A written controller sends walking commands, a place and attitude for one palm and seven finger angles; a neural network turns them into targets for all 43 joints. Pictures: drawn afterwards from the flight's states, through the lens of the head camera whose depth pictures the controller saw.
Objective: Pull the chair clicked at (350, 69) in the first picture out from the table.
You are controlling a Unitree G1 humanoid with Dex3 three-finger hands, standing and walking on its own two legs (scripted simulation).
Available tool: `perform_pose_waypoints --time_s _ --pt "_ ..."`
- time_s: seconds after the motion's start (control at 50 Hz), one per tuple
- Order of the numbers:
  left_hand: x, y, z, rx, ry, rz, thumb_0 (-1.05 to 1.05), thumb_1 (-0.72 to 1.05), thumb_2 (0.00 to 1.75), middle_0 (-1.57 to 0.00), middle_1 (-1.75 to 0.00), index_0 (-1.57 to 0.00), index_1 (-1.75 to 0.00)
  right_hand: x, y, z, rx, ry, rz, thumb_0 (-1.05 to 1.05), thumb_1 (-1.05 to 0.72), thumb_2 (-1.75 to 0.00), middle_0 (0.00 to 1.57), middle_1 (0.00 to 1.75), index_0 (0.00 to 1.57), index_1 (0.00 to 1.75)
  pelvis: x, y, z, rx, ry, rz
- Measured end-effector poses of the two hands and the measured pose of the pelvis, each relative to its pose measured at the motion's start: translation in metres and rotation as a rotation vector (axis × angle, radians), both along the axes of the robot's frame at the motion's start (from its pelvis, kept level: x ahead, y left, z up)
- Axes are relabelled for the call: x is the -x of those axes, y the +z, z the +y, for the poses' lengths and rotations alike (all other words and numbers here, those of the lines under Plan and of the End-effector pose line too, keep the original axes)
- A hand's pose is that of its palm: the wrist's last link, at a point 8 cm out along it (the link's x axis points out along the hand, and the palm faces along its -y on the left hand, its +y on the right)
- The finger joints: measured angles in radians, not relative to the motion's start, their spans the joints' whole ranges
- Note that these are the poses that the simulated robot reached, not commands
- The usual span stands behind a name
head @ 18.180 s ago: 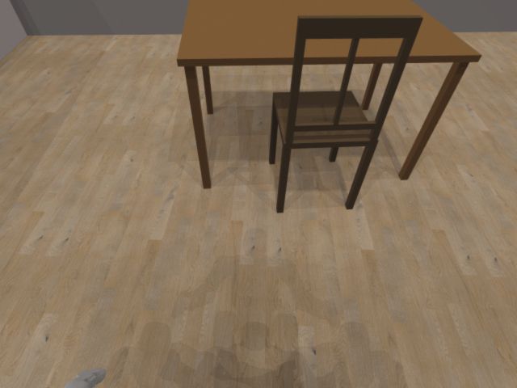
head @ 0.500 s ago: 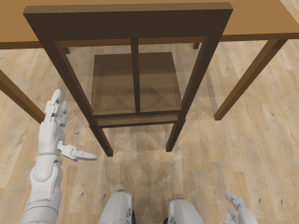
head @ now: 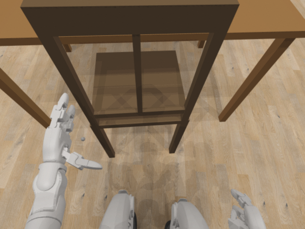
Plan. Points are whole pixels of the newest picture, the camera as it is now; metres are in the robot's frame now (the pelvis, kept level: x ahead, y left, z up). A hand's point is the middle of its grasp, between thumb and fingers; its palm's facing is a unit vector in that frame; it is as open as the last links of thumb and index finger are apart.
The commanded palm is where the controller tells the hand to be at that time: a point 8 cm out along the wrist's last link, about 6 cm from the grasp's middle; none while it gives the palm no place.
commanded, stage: aim the fingers beside a spindle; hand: left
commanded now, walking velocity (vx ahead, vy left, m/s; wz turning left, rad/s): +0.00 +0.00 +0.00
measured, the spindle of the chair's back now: (138, 81) +0.50 +0.06 +0.04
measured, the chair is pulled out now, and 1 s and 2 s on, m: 0.00 0.00 0.00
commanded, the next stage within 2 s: none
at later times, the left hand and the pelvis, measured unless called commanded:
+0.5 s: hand (77, 133) +0.34 +0.20 +0.02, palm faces +0.12 -0.99 -0.06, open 16.9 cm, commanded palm +0.31 +0.25 +0.02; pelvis -0.01 +0.00 +0.00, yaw +0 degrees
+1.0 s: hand (75, 134) +0.34 +0.21 +0.03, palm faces +0.08 -1.00 -0.04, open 16.9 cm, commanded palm +0.31 +0.26 +0.02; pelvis +0.00 +0.00 +0.00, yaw +0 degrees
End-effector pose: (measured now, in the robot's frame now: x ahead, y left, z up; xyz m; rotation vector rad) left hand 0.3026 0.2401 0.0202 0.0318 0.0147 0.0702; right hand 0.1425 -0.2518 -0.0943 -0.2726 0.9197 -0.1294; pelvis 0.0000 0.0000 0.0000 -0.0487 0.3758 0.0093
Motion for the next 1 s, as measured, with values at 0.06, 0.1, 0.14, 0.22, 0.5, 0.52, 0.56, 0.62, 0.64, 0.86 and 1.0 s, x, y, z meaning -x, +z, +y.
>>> perform_pose_waypoints --time_s 0.06,0.1,0.14,0.22,0.5,0.52,0.56,0.62,0.64,0.86,1.0 --pt "-0.004 0.012 0.001 -0.028 0.017 -0.057 -0.02 -0.50 0.30 -0.06 -0.09 -0.06 -0.08 0.002 0.000 0.001 -0.004 0.000 0.003 0.01 -0.90 -0.90 0.20 0.30 0.20 0.30 0.001 0.000 -0.001 -0.003 -0.004 -0.004" --pt "-0.008 0.015 0.009 -0.040 0.042 -0.065 -0.02 -0.50 0.30 -0.06 -0.09 -0.07 -0.08 0.003 -0.001 0.002 -0.011 -0.001 0.007 0.01 -0.90 -0.90 0.20 0.30 0.20 0.30 0.002 0.000 -0.002 -0.005 -0.005 -0.005" --pt "-0.011 0.013 0.017 -0.040 0.062 -0.043 -0.01 -0.50 0.30 -0.06 -0.09 -0.07 -0.08 0.005 -0.002 0.003 -0.019 -0.004 0.012 0.01 -0.90 -0.90 0.20 0.30 0.20 0.30 0.003 0.000 -0.002 -0.005 -0.005 -0.004" --pt "-0.006 0.001 0.025 -0.022 0.058 0.036 -0.01 -0.50 0.30 -0.06 -0.08 -0.06 -0.08 0.009 -0.002 0.003 -0.027 -0.013 0.017 0.01 -0.90 -0.90 0.20 0.30 0.20 0.30 0.003 0.000 -0.002 -0.003 -0.004 -0.001" --pt "-0.012 0.002 0.014 -0.029 0.047 -0.019 -0.01 -0.50 0.30 -0.06 -0.09 -0.07 -0.08 0.009 -0.003 0.003 -0.002 0.000 0.012 0.01 -0.90 -0.90 0.20 0.30 0.20 0.30 0.006 -0.003 0.001 -0.001 0.000 0.002" --pt "-0.014 -0.001 0.016 -0.025 0.050 -0.003 -0.01 -0.50 0.30 -0.06 -0.09 -0.07 -0.08 0.009 -0.004 0.003 -0.002 -0.001 0.013 0.01 -0.90 -0.90 0.20 0.30 0.20 0.30 0.006 -0.004 0.001 0.000 0.000 0.005" --pt "-0.017 -0.006 0.017 -0.018 0.045 0.017 -0.01 -0.50 0.30 -0.06 -0.08 -0.06 -0.08 0.009 -0.005 0.003 -0.003 -0.005 0.013 0.01 -0.90 -0.90 0.20 0.30 0.20 0.30 0.006 -0.005 0.002 0.002 -0.001 0.009" --pt "-0.013 -0.001 0.011 -0.012 0.021 0.013 -0.02 -0.50 0.30 -0.06 -0.08 -0.06 -0.08 0.009 -0.004 0.004 -0.009 -0.012 0.013 0.01 -0.90 -0.90 0.20 0.30 0.20 0.30 0.004 -0.003 0.003 0.003 -0.004 0.008" --pt "-0.011 0.002 0.009 -0.012 0.012 0.005 -0.02 -0.50 0.30 -0.06 -0.08 -0.06 -0.08 0.009 -0.003 0.005 -0.012 -0.012 0.014 0.01 -0.90 -0.90 0.20 0.30 0.20 0.30 0.003 -0.001 0.004 0.003 -0.005 0.006" --pt "-0.010 -0.005 0.025 -0.017 0.077 0.024 -0.01 -0.50 0.30 -0.06 -0.09 -0.06 -0.08 0.004 -0.002 0.006 -0.011 -0.003 0.026 0.01 -0.90 -0.90 0.20 0.30 0.20 0.30 -0.001 -0.001 0.002 0.001 -0.002 0.010" --pt "-0.008 0.007 0.017 -0.011 0.010 -0.020 -0.02 -0.50 0.30 -0.06 -0.08 -0.06 -0.08 0.000 0.001 0.005 0.003 -0.006 0.020 0.01 -0.90 -0.90 0.20 0.30 0.20 0.30 -0.004 0.001 0.005 0.007 -0.001 0.006"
